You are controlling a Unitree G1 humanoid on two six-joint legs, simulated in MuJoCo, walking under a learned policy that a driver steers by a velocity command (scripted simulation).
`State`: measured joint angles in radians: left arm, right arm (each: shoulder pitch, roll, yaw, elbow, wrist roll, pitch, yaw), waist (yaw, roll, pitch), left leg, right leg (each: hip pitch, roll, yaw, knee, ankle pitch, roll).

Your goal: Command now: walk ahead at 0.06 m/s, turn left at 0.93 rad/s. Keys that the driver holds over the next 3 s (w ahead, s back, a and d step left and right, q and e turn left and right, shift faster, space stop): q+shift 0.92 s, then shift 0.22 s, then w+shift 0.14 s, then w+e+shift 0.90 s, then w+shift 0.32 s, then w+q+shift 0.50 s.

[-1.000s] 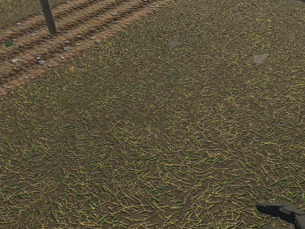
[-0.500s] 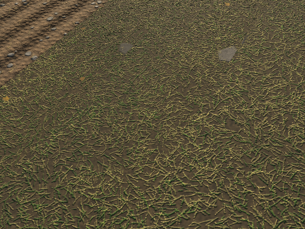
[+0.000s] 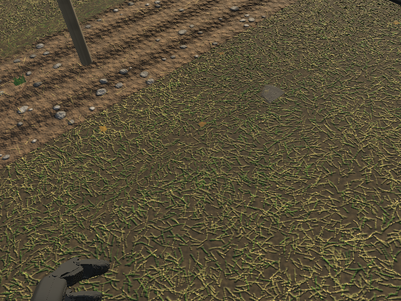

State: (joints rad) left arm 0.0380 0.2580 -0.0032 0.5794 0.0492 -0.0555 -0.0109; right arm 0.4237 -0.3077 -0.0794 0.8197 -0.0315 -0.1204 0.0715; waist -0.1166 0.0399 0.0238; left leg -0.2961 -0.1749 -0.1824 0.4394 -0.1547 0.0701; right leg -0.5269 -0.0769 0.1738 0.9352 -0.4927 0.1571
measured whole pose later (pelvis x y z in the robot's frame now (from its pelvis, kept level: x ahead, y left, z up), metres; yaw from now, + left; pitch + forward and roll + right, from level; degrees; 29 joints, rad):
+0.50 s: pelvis +0.07 -0.05 +0.01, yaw +30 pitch +1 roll -1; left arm 0.25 0.38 0.08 0.63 0.08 -0.09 0.06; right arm 0.17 -0.33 -0.04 0.63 -0.03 -0.05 0.16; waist 0.08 0.04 0.01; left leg -0.38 0.04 0.06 0.68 -0.29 -0.03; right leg -0.06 -0.10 -0.29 0.31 -0.25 0.03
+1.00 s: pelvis +0.10 -0.01 -0.01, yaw +58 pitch +2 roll -1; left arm 0.23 0.31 -0.01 0.65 0.01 -0.07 0.03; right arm 0.25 -0.33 -0.04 0.58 -0.02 -0.08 0.09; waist -0.01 0.04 0.00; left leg -0.33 -0.18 -0.32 0.61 -0.27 0.04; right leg -0.28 0.06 0.03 0.54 -0.26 -0.02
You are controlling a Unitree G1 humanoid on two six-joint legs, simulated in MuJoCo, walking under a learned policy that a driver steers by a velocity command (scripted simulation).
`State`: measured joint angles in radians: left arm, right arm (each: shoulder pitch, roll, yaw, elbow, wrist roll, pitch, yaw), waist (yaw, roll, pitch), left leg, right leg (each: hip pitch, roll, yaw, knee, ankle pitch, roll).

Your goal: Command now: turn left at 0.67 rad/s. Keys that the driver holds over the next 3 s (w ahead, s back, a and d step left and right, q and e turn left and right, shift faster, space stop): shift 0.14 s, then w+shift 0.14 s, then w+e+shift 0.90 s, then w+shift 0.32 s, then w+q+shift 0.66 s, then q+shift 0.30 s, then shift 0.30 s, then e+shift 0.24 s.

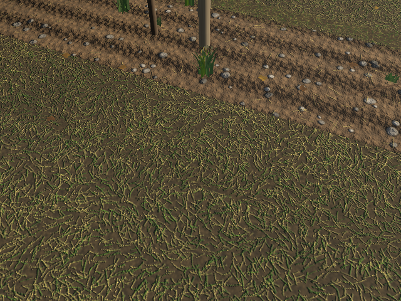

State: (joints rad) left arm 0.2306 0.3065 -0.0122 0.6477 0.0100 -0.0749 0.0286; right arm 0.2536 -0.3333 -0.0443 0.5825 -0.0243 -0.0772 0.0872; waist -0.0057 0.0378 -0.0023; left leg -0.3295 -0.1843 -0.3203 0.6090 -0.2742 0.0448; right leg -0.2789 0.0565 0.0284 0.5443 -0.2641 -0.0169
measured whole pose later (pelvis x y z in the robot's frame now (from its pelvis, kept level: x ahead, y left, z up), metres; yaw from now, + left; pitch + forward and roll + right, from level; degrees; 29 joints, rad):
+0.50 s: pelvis +0.05 +0.03 +0.01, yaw +3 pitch +1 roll +1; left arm 0.34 0.30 0.05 0.75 0.01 0.02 -0.04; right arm 0.32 -0.26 -0.03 0.72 -0.01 -0.03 -0.01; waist 0.00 -0.04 0.00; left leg -0.11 -0.01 0.11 0.43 -0.33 0.02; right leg -0.46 -0.01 0.02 0.96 -0.33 -0.07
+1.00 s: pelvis +0.36 -0.05 -0.18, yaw -26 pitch +0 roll -1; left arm 0.22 0.30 0.08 0.87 0.03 0.00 -0.01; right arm 0.38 -0.24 -0.02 0.93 -0.02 -0.06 -0.04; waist -0.02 -0.01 0.10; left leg -0.27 0.13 0.00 1.84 -0.61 -0.02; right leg -0.36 0.11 -0.13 0.61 -0.24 -0.16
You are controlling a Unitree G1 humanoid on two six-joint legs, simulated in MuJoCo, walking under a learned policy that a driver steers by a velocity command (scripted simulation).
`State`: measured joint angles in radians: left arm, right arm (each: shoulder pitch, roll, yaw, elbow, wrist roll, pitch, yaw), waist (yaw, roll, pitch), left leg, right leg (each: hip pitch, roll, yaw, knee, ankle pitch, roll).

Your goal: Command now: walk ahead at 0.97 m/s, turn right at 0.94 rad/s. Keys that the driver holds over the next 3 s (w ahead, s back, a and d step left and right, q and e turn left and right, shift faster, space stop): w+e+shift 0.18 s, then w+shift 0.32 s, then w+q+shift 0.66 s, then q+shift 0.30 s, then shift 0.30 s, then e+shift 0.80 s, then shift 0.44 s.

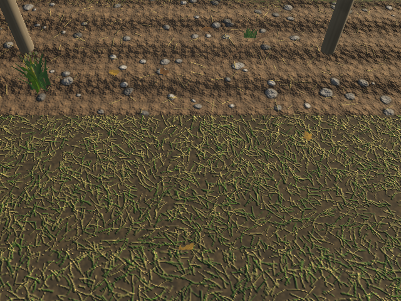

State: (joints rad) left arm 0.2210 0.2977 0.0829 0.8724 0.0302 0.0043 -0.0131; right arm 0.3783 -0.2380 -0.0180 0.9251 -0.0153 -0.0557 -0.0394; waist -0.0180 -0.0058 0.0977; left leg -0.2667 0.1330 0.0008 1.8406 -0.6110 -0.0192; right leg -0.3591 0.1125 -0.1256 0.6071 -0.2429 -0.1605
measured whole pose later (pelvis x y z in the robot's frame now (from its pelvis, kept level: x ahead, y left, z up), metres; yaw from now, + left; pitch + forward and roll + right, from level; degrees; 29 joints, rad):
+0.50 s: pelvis +0.41 +0.04 +0.02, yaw -18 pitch -1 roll +2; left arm 0.11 0.33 0.06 0.75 0.03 0.00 -0.03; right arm 0.47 -0.28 -0.05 0.96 -0.02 -0.09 0.02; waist -0.07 -0.04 0.03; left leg -0.14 -0.02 0.06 0.46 -0.31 0.01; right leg -0.60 0.00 0.14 0.99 -0.17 -0.08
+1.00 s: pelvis +0.83 -0.16 -0.17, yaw -2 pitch -1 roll -2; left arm 0.36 0.22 0.05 1.04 0.04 -0.09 -0.01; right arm 0.23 -0.30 -0.07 0.90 -0.02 -0.01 0.01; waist -0.04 0.08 0.07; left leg -0.65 0.09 -0.01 1.54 -0.25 0.10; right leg -0.17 -0.01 -0.16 0.63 -0.41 -0.01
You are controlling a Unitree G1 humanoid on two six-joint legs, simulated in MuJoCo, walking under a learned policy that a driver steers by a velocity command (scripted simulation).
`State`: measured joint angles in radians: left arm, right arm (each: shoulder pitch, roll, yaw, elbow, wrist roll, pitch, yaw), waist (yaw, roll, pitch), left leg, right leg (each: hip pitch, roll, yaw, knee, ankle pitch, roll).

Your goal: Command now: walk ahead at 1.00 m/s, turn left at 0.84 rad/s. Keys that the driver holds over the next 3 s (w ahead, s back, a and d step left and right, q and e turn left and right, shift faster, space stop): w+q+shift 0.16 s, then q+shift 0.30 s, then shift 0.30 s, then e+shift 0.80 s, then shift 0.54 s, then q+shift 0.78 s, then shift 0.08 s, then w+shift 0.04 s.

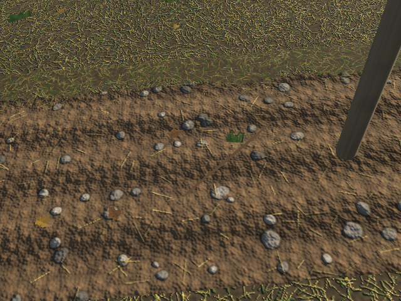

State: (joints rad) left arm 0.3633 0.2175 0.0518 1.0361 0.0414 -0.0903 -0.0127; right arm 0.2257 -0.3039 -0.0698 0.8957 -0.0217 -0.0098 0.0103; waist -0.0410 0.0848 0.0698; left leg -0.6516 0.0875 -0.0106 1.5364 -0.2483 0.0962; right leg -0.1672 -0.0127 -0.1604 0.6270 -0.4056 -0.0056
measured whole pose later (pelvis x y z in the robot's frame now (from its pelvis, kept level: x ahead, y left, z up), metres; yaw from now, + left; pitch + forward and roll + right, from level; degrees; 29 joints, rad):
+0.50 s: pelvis +0.40 +0.01 +0.01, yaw +32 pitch +2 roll -3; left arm -0.11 0.26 0.06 0.63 -0.01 -0.11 0.01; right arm 0.27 -0.29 -0.08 0.76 0.04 0.01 -0.05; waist -0.08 -0.01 0.09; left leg -0.17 -0.18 -0.21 0.56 -0.38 0.15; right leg -0.62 0.03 0.16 0.54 0.01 0.08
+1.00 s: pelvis +0.51 +0.05 +0.02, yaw +33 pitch +1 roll -1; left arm 0.22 0.30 0.08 0.72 -0.03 0.02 0.01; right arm 0.15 -0.22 -0.03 0.66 -0.04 0.02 -0.04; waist 0.04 -0.03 0.04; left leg -0.31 0.02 -0.01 0.55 -0.27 0.00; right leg -0.56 0.06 0.04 0.94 -0.43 0.03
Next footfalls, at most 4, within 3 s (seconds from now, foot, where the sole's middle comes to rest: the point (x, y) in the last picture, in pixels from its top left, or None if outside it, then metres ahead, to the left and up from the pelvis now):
0.20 left None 0.34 0.02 -0.75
0.56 right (205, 237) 0.69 0.03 -0.75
0.88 left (163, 297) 0.49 0.18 -0.75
1.24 right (234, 254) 0.62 -0.06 -0.75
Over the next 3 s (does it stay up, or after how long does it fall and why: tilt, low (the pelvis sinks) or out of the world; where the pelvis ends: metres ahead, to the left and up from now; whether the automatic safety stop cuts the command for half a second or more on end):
stays up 0.62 0.05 0.02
